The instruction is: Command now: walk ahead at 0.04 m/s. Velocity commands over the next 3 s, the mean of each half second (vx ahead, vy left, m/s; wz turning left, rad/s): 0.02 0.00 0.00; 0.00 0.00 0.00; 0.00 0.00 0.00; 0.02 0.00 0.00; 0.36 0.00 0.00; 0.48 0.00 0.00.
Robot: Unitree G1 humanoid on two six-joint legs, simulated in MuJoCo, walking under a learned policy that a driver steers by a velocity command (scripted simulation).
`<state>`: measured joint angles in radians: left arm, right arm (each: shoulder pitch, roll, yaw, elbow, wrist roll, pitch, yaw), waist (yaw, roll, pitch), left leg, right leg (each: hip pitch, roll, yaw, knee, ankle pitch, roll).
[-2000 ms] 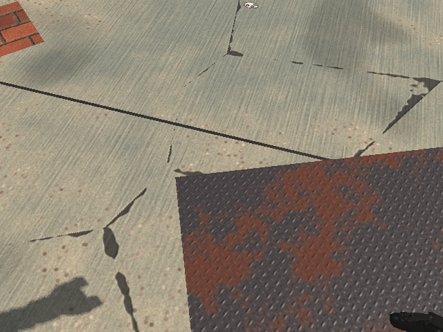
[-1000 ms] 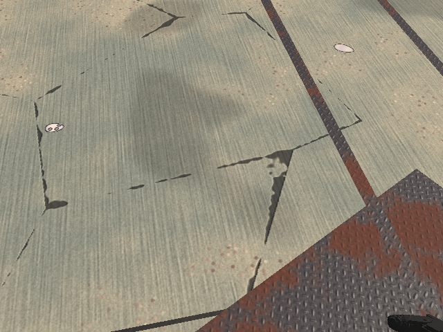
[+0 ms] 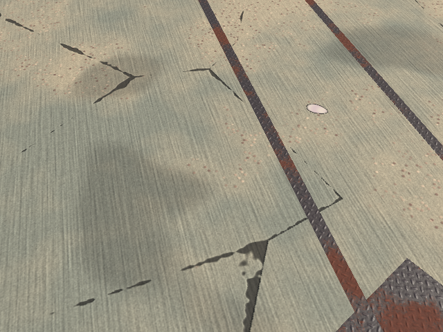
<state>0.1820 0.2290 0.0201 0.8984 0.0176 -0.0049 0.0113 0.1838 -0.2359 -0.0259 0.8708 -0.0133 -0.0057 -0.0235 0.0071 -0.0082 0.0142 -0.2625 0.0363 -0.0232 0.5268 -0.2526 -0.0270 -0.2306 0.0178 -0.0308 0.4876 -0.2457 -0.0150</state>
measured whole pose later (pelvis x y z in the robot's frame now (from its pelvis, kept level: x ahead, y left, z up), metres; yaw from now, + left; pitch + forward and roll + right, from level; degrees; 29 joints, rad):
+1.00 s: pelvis +0.01 +0.00 +0.00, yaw +0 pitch -1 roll +0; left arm 0.22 0.20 0.01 1.12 0.00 0.00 0.04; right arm 0.23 -0.20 -0.02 1.12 0.00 0.01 -0.05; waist 0.00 0.00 0.04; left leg -0.20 0.02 -0.01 0.47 -0.24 -0.02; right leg -0.19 0.00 -0.02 0.47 -0.26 -0.01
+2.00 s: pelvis +0.03 +0.00 +0.00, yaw +0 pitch +0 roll +0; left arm 0.32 0.17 0.02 1.11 -0.02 0.00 0.05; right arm 0.31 -0.17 -0.02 1.12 0.01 0.00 -0.05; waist 0.00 0.00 0.01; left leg -0.24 0.02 -0.02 0.56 -0.38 0.01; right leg -0.21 0.00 -0.03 0.53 -0.33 -0.03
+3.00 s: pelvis +0.49 +0.01 +0.01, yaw +1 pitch +1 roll -2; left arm 0.37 0.22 0.05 1.04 0.00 -0.10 -0.01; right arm 0.10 -0.25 -0.07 0.88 0.01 -0.09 -0.01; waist 0.07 0.04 -0.01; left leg -0.71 0.15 -0.04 0.80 0.01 0.02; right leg -0.05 0.08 -0.06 0.21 -0.18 -0.07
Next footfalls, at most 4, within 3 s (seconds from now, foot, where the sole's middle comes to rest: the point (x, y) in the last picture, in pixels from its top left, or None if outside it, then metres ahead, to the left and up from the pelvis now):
2.64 right None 0.48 -0.08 -0.77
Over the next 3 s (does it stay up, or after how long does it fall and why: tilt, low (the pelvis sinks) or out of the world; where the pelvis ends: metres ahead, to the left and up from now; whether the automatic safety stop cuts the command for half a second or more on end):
stays up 0.49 0.01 0.01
